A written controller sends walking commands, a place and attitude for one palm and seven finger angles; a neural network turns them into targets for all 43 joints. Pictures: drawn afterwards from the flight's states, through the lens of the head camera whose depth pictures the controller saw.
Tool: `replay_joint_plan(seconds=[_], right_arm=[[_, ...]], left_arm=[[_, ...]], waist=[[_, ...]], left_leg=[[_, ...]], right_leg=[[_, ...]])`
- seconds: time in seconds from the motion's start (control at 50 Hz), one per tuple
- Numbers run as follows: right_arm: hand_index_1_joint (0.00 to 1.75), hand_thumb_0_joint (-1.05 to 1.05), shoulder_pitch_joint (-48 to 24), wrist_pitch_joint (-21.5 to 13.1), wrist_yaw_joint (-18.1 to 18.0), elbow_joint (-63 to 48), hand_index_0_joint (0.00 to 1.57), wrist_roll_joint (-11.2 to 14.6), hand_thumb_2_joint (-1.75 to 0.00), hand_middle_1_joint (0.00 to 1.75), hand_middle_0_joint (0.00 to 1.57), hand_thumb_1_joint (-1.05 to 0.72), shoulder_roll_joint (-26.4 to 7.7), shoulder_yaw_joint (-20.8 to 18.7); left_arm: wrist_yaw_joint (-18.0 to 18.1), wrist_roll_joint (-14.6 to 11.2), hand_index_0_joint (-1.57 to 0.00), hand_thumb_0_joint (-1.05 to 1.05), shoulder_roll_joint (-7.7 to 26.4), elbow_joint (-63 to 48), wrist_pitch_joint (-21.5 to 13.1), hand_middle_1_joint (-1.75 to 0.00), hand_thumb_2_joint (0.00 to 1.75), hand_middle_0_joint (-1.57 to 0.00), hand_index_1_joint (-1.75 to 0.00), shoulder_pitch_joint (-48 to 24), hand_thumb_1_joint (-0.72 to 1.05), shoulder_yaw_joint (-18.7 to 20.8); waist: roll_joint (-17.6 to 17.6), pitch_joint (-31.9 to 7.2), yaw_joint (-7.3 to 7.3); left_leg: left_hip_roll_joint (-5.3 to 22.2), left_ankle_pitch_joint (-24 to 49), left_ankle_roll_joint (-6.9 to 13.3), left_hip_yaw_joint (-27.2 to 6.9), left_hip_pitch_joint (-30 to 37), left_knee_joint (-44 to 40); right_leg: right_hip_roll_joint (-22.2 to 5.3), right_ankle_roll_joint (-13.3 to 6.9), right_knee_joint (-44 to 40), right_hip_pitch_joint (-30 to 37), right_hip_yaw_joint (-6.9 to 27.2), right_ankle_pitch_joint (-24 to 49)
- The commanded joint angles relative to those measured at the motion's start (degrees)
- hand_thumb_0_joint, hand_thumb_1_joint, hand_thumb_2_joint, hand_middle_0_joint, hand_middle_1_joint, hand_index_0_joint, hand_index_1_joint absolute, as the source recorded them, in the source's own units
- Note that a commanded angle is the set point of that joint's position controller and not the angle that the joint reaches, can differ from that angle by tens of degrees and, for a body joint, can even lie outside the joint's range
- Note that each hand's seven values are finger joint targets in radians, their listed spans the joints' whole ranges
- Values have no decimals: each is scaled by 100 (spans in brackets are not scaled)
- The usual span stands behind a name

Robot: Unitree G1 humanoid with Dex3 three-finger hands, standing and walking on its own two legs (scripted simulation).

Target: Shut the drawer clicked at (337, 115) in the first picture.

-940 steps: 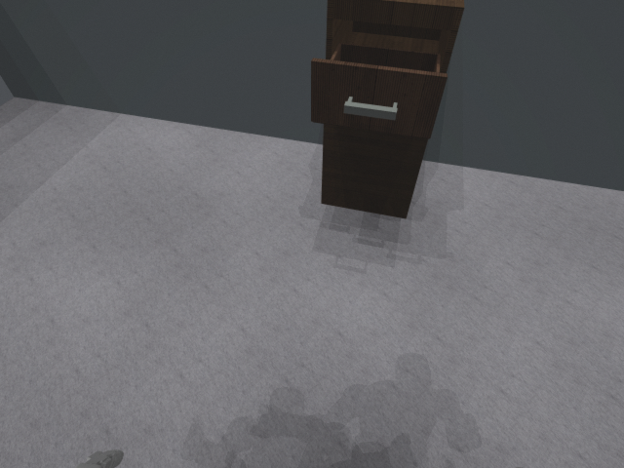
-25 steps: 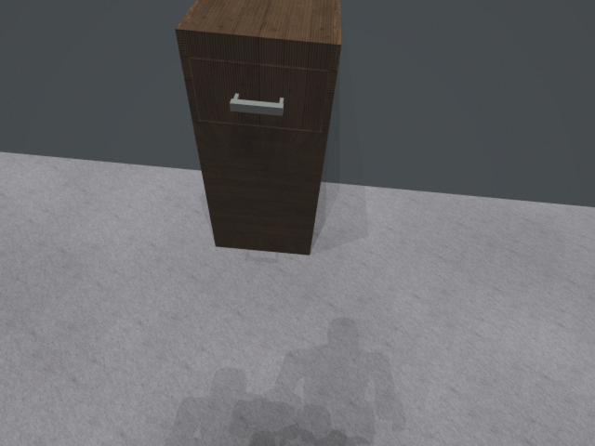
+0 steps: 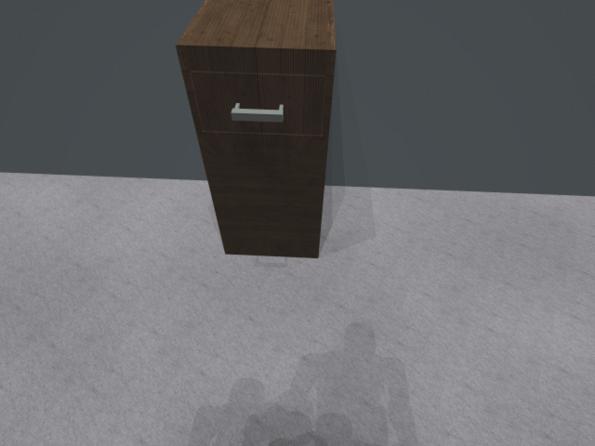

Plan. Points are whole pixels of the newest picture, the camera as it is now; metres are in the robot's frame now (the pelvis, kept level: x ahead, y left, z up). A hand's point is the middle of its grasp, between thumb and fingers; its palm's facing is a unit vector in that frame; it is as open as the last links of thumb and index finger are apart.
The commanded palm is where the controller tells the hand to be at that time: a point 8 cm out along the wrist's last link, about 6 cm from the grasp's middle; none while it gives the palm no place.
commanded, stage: let the arm hang, fingers relaxed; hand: left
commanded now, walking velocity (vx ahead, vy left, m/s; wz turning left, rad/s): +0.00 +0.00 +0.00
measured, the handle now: (258, 111) +0.94 +0.16 -0.06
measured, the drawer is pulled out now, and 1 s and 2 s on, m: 0.00 0.00 0.00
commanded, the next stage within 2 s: look to check the result in 0.26 s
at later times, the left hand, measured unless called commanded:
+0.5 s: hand out of the picture +0.07 +0.21 -0.16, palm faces +0.00 -0.96 -0.29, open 7.4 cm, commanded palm none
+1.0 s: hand out of the picture +0.12 +0.22 -0.15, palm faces -0.02 -0.95 -0.32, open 7.4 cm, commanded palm none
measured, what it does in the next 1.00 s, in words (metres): stands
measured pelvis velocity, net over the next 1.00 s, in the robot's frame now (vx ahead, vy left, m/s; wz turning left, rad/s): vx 0.04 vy -0.02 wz -0.01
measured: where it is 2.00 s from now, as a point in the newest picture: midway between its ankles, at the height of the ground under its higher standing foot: outside the picture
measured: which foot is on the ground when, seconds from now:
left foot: down 0.00-1.00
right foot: down 0.00-1.00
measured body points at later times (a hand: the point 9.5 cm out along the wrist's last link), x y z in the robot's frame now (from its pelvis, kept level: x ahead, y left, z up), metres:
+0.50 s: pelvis +0.02 -0.01 +0.00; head +0.04 -0.02 +0.45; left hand +0.07 +0.26 -0.14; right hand +0.06 -0.28 -0.15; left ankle +0.06 +0.10 -0.74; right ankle +0.02 -0.11 -0.74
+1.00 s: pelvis +0.04 -0.02 +0.01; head +0.06 -0.03 +0.46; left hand +0.12 +0.26 -0.13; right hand +0.11 -0.30 -0.14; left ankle +0.06 +0.10 -0.74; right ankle +0.02 -0.11 -0.74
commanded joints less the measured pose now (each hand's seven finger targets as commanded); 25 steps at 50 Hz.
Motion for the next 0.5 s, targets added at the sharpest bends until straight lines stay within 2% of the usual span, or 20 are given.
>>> replay_joint_plan(seconds=[0.0,0.04,0.1,0.18,0.32,0.48], right_arm=[[30,0,129,-91,-34,-235,20,17,-90,30,20,-90,-773,-134],[30,0,81,-97,-30,-254,20,12,-90,30,20,-90,-813,-146],[30,0,-1,-140,-25,-267,20,26,-90,30,20,-90,-884,-156],[30,0,-165,-178,-28,-291,20,51,-90,30,20,-90,-1034,-147],[30,0,-460,-164,-14,-262,20,50,-90,30,20,-90,-1199,-140],[30,0,-764,-162,3,-284,20,60,-90,30,20,-90,-1484,-143]], left_arm=[[46,-1,-20,0,858,-174,-52,-30,90,-20,-30,186,90,157],[37,-3,-20,0,884,-202,-65,-30,90,-20,-30,114,90,163],[34,-10,-20,0,966,-261,-119,-30,90,-20,-30,-29,90,173],[33,-19,-20,0,1073,-275,-162,-30,90,-20,-30,-178,90,167],[22,-27,-20,0,1241,-256,-174,-30,90,-20,-30,-413,90,159],[10,-30,-20,0,1467,-241,-209,-30,90,-20,-30,-588,90,153]], waist=[[64,369,69],[58,319,54],[3,63,28],[3,-67,35],[-27,-39,6],[-62,-232,-5]], left_leg=[[594,-1332,130,-856,-298,-834],[574,-1229,122,-809,-210,-786],[594,-686,108,-756,44,-666],[642,5,97,-715,233,-578],[659,63,54,-671,424,-628],[690,293,28,-633,681,-616]], right_leg=[[-542,-201,-688,-389,625,-1157],[-571,-211,-726,-423,652,-1172],[-610,-225,-715,-304,688,-790],[-648,-206,-705,-119,676,-241],[-699,-186,-888,-101,729,-234],[-742,-167,-999,31,775,66]])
